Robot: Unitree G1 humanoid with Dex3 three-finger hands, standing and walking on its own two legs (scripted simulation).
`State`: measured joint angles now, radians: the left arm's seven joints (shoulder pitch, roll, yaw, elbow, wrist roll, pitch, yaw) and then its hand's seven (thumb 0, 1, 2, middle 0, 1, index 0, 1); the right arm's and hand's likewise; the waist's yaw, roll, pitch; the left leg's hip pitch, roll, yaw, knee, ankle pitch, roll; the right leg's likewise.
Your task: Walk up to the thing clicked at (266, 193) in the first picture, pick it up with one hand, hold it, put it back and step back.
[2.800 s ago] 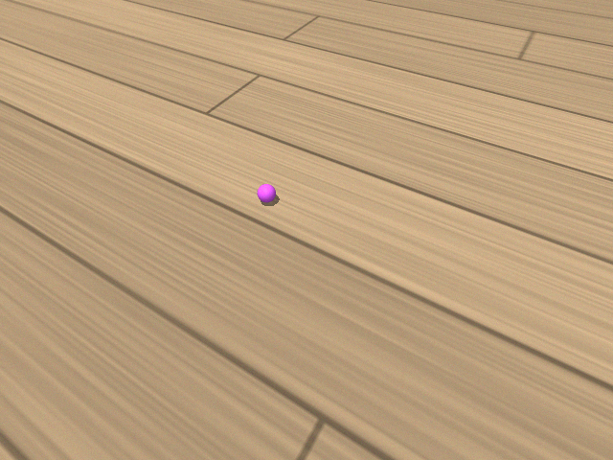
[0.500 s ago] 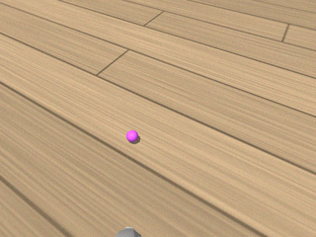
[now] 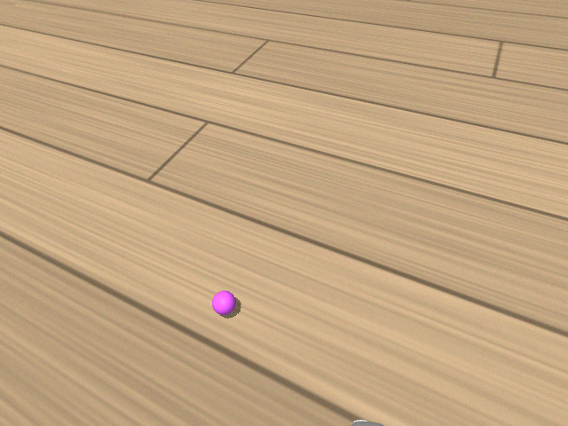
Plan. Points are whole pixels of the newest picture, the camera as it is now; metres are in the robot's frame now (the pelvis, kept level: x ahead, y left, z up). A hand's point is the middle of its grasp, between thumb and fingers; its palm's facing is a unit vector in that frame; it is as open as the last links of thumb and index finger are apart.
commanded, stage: walk up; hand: left
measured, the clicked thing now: (223, 302) +0.66 +0.25 -0.71
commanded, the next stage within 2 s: none
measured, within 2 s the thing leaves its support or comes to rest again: neither
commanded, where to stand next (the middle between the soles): +0.32 +0.01 m, yaw +2 degrees
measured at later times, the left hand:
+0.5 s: hand out of the picture +0.17 +0.29 -0.15, palm faces +0.01 -0.94 -0.35, open 7.4 cm
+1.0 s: hand (141, 361) +0.27 +0.26 -0.13, palm faces -0.02 -0.91 -0.40, open 7.4 cm
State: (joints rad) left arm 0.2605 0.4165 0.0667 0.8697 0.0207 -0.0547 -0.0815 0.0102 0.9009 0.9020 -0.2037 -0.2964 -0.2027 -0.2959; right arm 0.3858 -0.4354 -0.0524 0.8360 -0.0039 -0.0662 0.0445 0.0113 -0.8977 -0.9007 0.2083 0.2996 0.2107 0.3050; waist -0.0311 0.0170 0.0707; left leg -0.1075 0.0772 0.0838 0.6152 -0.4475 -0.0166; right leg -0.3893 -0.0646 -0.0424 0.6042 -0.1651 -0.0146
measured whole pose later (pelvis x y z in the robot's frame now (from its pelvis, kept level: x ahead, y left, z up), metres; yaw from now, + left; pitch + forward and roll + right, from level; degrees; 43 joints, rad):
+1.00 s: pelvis +0.20 +0.00 +0.00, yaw +2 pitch -2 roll +1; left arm 0.18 0.35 0.00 0.95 0.02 -0.03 0.00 0.01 0.90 0.90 -0.21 -0.30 -0.20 -0.30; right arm 0.15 -0.38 -0.01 0.93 0.02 0.01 0.01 0.01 -0.90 -0.90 0.20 0.30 0.21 0.30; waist 0.01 0.05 0.12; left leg -0.32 0.03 0.01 0.74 -0.46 0.02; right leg -0.36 -0.04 -0.02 0.66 -0.26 0.00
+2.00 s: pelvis +0.23 +0.00 +0.03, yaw +3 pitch -2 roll +0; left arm 0.07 0.33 0.02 1.16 0.01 -0.01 -0.01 0.01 0.90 0.90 -0.20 -0.30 -0.20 -0.30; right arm 0.07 -0.36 -0.01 1.15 0.00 -0.01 0.01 0.01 -0.90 -0.90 0.20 0.30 0.21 0.30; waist 0.01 0.01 0.05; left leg -0.09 0.04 -0.01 0.35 -0.22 -0.03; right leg -0.17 -0.04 -0.06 0.35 -0.15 0.01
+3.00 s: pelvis +0.26 +0.00 +0.01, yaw +4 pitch -2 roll +0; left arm 0.19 0.37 0.05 1.08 0.04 -0.02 -0.03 0.01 0.90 0.90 -0.21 -0.30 -0.20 -0.30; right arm 0.23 -0.37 -0.04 1.06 -0.03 -0.01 0.03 0.01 -0.90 -0.90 0.21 0.30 0.21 0.30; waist 0.00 0.00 0.04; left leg -0.09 0.03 -0.02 0.48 -0.34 -0.02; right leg -0.18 -0.03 -0.03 0.52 -0.28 -0.01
